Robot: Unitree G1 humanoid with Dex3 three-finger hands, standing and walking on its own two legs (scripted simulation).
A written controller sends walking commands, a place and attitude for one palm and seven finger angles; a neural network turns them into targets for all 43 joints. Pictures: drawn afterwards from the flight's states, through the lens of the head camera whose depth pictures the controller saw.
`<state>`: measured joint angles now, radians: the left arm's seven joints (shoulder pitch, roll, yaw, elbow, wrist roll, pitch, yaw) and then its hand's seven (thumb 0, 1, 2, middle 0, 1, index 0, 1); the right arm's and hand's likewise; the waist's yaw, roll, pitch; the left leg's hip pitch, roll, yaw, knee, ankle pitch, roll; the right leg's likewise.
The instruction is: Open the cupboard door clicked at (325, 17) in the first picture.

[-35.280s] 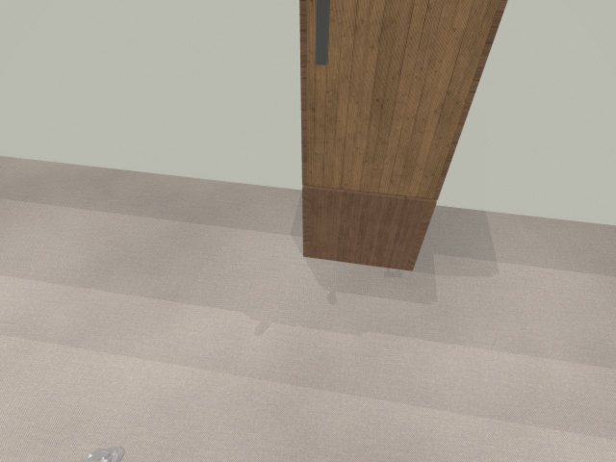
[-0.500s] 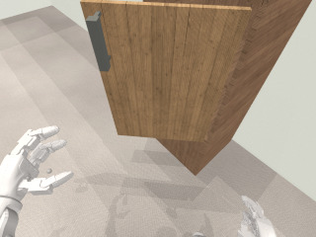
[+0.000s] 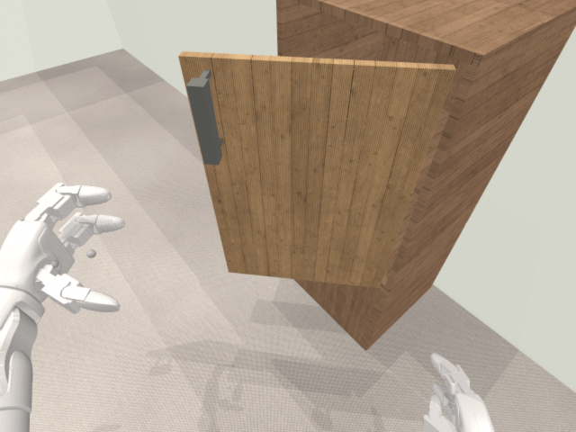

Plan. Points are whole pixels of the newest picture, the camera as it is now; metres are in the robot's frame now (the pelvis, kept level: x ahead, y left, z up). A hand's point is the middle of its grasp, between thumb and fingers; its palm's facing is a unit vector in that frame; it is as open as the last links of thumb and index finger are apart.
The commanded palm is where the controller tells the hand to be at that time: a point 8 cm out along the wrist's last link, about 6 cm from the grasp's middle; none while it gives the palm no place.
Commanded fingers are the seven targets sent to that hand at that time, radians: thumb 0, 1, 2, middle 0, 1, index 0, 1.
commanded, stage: raise the hand with hooked fingers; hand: left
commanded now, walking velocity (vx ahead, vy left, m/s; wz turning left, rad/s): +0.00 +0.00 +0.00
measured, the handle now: (209, 118) +0.54 +0.19 +0.17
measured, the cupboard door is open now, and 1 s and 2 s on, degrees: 42 42 42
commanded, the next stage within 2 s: move the hooked fingers beside the handle in 0.76 s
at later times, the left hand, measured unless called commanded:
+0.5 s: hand (97, 210) +0.30 +0.26 +0.18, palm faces +0.05 -1.00 -0.04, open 14.0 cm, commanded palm +0.26 +0.31 +0.19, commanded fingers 0.00 -0.50 0.30 -0.30 -1.20 -0.30 -1.20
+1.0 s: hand (92, 214) +0.30 +0.27 +0.18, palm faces +0.08 -1.00 -0.04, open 14.0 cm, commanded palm +0.28 +0.31 +0.19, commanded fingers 0.00 -0.50 0.30 -0.30 -1.20 -0.30 -1.20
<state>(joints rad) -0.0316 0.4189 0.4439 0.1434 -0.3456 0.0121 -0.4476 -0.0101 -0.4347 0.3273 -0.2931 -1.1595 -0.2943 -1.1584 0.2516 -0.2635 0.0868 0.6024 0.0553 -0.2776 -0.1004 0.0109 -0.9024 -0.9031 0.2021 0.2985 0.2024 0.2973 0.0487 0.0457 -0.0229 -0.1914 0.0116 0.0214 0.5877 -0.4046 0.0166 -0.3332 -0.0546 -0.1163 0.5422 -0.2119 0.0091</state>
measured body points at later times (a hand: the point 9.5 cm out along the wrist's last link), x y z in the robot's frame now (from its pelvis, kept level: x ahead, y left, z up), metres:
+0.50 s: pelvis +0.00 -0.01 +0.01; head +0.00 -0.03 +0.46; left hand +0.30 +0.32 +0.19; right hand +0.18 -0.25 -0.07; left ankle -0.06 +0.10 -0.73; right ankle +0.04 -0.13 -0.73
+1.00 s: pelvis -0.01 -0.02 +0.01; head -0.02 -0.04 +0.46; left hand +0.29 +0.32 +0.19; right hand +0.17 -0.25 -0.07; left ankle -0.06 +0.10 -0.73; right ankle +0.04 -0.13 -0.73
